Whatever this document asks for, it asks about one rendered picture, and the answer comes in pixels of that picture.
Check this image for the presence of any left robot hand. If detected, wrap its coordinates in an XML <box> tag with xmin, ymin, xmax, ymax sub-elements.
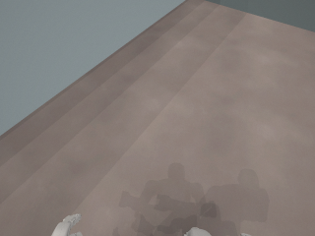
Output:
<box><xmin>51</xmin><ymin>213</ymin><xmax>83</xmax><ymax>236</ymax></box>

